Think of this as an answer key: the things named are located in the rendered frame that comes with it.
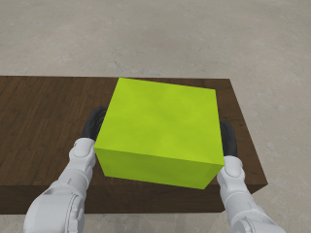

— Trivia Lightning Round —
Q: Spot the robot right hand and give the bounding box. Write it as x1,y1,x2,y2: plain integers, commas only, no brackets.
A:
219,119,238,157

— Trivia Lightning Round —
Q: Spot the robot left hand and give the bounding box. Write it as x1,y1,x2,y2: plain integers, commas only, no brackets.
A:
81,106,109,141

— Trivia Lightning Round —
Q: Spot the carton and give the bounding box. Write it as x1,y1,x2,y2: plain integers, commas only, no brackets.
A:
93,78,225,189

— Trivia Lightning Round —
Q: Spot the right robot upper arm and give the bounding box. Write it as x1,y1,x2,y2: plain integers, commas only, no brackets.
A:
231,218,286,233

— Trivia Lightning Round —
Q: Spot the left robot forearm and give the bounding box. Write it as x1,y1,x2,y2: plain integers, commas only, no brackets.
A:
23,138,96,233

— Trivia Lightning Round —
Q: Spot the right robot forearm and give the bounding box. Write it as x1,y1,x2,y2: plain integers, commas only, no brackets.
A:
217,155,279,231

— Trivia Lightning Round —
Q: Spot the left robot upper arm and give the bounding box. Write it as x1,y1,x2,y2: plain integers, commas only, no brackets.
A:
24,194,85,233

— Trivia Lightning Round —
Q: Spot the pedestal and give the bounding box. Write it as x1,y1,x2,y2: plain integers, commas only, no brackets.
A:
0,76,268,215

